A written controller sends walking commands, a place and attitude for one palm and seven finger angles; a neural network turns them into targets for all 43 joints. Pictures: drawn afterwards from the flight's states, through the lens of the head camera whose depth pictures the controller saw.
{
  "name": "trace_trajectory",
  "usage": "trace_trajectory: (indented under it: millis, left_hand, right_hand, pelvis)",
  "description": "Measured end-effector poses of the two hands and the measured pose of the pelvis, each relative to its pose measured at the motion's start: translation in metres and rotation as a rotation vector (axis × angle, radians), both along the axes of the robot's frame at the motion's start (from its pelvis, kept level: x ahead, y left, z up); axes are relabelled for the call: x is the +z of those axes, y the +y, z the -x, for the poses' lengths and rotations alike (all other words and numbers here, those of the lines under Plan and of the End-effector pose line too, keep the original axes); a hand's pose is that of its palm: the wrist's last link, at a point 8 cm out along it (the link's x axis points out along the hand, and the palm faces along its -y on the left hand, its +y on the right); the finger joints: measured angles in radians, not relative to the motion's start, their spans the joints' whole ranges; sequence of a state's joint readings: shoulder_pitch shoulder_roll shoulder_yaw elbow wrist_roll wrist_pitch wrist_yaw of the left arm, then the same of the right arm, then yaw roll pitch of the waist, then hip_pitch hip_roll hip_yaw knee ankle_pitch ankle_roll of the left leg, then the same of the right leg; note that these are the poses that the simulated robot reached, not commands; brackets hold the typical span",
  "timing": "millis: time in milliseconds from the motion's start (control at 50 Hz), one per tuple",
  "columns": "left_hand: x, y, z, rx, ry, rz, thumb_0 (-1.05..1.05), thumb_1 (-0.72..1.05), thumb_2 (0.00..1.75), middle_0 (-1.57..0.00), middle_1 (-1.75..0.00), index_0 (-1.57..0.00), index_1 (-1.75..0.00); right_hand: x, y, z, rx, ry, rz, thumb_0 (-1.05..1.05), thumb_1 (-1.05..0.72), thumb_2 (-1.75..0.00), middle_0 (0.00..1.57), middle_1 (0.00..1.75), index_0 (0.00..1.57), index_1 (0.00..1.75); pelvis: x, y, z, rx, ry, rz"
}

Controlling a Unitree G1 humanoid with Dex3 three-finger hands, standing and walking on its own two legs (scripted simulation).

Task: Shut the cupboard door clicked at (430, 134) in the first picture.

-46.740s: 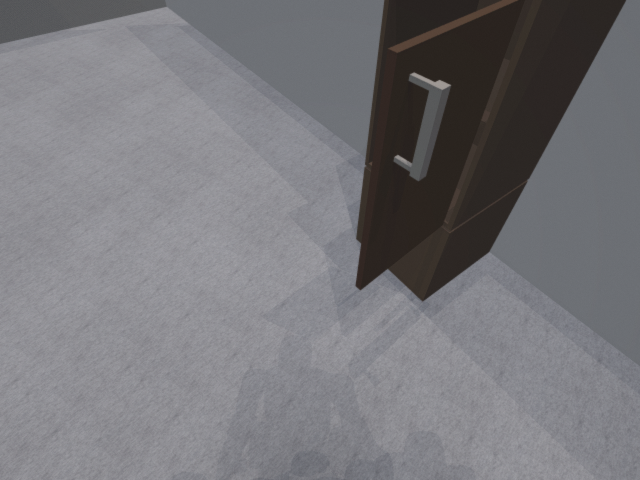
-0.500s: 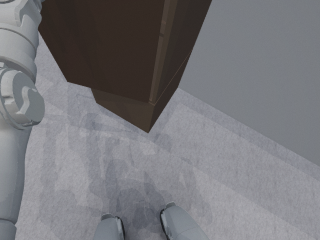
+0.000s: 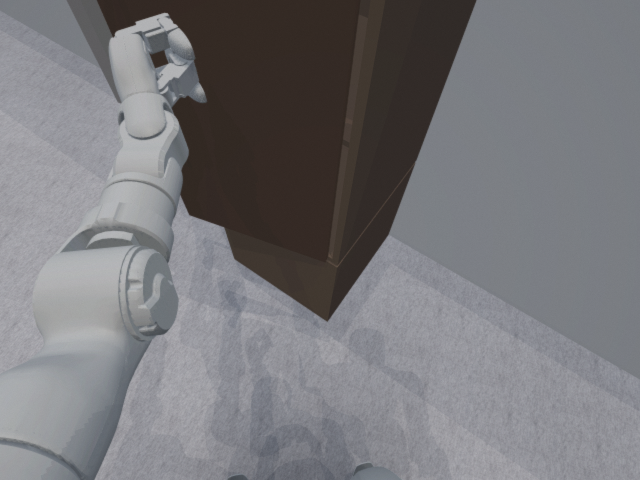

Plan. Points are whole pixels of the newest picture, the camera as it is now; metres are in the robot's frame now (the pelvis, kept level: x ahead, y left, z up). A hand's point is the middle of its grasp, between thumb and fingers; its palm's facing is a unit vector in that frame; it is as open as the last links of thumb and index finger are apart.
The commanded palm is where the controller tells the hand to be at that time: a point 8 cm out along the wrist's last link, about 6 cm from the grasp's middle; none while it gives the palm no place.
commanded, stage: pull the fist back off the door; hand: left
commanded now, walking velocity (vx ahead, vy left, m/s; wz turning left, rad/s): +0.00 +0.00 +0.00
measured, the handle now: (112, 34) +0.66 +0.17 +0.16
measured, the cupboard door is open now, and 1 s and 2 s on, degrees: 14 14 14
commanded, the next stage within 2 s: draw the hand back to the body in 0.32 s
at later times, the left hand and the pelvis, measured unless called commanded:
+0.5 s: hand (218, 105) +0.50 +0.04 +0.17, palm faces +0.15 -0.99 +0.01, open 3.1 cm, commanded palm +0.45 +0.11 +0.16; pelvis -0.03 +0.00 +0.00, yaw +1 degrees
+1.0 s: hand (92, 229) +0.35 +0.14 +0.19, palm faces +0.13 -0.99 -0.05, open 3.1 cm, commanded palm +0.30 +0.20 +0.18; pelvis -0.03 +0.00 +0.02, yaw +1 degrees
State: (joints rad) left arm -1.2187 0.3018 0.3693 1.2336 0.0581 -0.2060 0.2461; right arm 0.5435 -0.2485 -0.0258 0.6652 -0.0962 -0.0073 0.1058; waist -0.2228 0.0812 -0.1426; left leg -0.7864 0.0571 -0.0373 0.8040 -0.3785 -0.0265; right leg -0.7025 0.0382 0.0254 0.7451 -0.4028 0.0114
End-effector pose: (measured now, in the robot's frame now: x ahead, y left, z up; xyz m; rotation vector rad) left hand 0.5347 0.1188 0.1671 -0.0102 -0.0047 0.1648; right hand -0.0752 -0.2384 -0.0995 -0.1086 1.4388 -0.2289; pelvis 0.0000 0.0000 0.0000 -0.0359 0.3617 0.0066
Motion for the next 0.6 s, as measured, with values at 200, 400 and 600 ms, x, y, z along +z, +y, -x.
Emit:
trace_trajectory:
  millis: [200,400,600]
  left_hand:
    - [-0.024,-0.008,0.049,-0.033,0.055,0.015,0.01,0.90,0.90,-1.30,-1.50,-1.30,-1.50]
    - [-0.002,-0.028,0.067,-0.037,-0.020,-0.059,0.01,0.90,0.90,-1.30,-1.50,-1.30,-1.50]
    - [0.000,-0.002,0.073,0.025,-0.029,0.014,0.01,0.90,0.90,-1.30,-1.50,-1.30,-1.50]
  right_hand:
    - [-0.003,-0.024,-0.066,0.076,-0.160,0.042,0.01,-0.91,-0.90,0.20,0.30,0.19,0.30]
    - [-0.016,-0.012,-0.089,0.092,-0.276,0.016,0.01,-0.91,-0.90,0.20,0.30,0.19,0.30]
    - [-0.015,-0.007,-0.039,0.027,-0.204,0.006,0.01,-0.91,-0.90,0.20,0.30,0.20,0.30]
  pelvis:
    - [0.005,0.000,0.005,0.020,-0.079,-0.008]
    - [0.001,-0.001,0.022,0.021,-0.108,-0.021]
    - [0.004,-0.003,0.028,-0.018,-0.111,-0.032]
